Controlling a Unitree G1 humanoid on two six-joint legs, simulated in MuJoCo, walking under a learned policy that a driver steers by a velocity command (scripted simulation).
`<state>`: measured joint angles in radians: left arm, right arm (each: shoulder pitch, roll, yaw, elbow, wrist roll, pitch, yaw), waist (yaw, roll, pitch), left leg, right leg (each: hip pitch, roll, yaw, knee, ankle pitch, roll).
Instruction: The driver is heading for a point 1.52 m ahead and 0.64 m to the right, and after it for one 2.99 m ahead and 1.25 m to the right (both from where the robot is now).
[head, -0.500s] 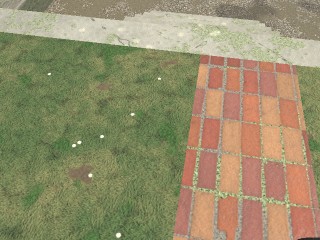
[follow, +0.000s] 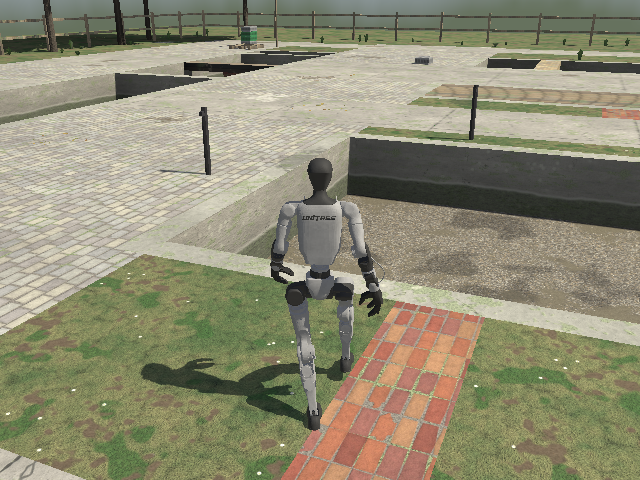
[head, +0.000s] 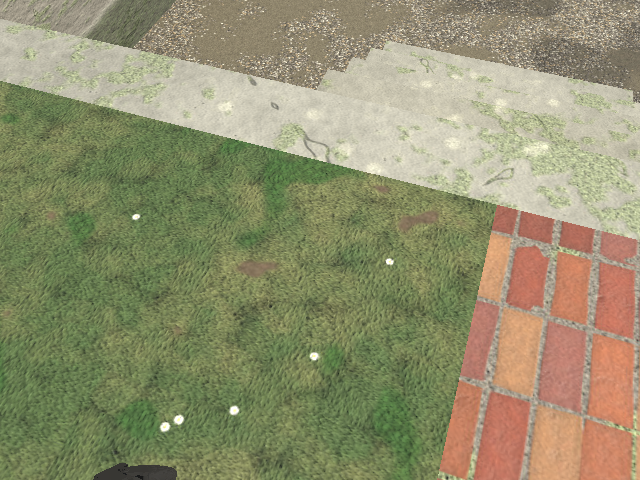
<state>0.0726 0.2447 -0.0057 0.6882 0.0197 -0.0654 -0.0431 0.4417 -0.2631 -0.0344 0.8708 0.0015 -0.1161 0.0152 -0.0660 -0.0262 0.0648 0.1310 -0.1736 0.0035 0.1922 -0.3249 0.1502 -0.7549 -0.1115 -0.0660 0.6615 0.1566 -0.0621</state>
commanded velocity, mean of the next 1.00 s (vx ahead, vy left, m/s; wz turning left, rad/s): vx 0.15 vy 0.00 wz -0.61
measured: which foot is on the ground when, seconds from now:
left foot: down 0.00-0.10, up 0.12-0.72, down 0.74-1.00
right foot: up 0.00-0.08, down 0.10-0.74, up 0.76-1.00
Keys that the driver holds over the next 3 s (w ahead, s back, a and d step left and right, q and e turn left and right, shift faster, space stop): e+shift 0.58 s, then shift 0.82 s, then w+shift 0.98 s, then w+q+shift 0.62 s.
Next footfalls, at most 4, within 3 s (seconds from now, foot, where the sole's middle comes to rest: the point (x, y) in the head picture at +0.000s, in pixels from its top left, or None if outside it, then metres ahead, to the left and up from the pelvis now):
0.10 right None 0.33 -0.08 -0.77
0.74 left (297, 478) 0.46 0.04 -0.77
1.16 right None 0.29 -0.08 -0.77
1.70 left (300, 433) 0.55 0.03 -0.77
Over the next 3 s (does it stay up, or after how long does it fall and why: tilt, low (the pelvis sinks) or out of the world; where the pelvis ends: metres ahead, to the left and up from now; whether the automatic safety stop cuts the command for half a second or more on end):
stays up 1.33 -0.65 -0.01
